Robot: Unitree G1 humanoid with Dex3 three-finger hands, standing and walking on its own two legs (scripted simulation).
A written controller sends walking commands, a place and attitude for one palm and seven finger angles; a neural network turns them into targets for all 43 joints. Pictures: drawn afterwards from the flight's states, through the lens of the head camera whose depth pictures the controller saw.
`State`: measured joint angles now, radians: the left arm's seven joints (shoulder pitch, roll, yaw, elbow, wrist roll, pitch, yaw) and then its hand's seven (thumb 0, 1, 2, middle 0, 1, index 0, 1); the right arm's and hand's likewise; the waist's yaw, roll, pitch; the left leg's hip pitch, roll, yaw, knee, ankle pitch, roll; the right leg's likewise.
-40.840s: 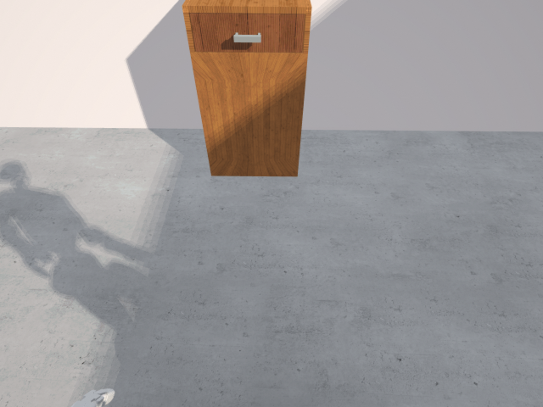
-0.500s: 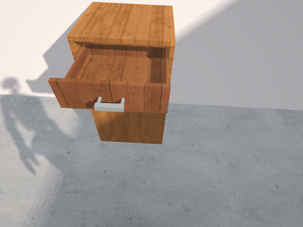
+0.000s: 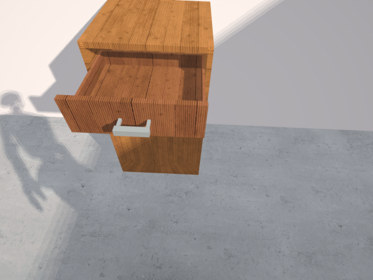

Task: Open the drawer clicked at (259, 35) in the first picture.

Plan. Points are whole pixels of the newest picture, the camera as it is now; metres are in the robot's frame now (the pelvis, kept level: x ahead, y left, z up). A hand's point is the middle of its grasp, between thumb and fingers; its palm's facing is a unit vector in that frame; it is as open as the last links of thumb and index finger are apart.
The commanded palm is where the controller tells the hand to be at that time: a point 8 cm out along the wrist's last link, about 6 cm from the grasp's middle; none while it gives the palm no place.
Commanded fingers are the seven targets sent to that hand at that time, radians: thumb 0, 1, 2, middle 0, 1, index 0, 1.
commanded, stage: look to check the result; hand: left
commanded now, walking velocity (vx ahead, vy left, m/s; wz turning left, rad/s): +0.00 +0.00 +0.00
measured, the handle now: (133, 126) +0.52 +0.19 -0.02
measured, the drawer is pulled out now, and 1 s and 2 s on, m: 0.28 0.28 0.28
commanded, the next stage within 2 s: stand and wait in 0.38 s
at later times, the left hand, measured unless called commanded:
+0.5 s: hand out of the picture +0.04 +0.18 -0.17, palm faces +0.00 -0.98 -0.22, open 7.4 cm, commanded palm none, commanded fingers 0.00 0.90 0.90 -0.20 -0.30 -0.20 -0.30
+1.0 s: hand out of the picture +0.07 +0.19 -0.17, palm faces +0.00 -0.96 -0.27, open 7.4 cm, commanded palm none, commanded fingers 0.00 0.90 0.90 -0.20 -0.30 -0.20 -0.30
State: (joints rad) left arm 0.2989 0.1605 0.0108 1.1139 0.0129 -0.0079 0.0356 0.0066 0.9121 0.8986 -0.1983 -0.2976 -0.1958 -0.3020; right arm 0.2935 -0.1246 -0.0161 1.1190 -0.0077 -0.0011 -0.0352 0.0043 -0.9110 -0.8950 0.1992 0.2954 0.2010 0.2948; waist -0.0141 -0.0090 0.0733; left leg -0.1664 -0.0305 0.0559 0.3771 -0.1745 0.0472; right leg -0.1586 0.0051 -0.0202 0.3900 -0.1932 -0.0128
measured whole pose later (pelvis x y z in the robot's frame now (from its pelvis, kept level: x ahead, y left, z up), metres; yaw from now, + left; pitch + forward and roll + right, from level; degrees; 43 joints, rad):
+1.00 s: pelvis +0.02 -0.02 +0.00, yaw +0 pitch -2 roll +0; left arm 0.19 0.24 0.02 1.12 0.01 -0.02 0.02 0.01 0.91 0.90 -0.20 -0.30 -0.20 -0.30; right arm 0.17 -0.23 -0.02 1.13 -0.01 0.00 -0.03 0.01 -0.91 -0.89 0.20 0.30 0.20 0.30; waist -0.02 0.00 0.08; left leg -0.11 0.00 0.04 0.32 -0.18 0.01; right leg -0.09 0.03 -0.03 0.32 -0.19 -0.04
